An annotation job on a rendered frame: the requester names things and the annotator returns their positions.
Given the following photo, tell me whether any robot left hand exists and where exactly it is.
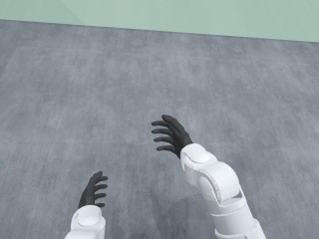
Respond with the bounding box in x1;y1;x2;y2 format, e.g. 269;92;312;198
78;171;108;210

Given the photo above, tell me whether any robot left forearm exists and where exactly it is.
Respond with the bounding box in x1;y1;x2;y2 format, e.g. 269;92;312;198
65;205;106;239

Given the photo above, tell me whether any robot right hand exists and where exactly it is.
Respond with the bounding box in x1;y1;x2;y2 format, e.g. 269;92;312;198
152;115;193;159

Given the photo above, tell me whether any robot right forearm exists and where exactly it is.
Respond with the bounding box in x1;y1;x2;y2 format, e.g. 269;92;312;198
180;143;266;239

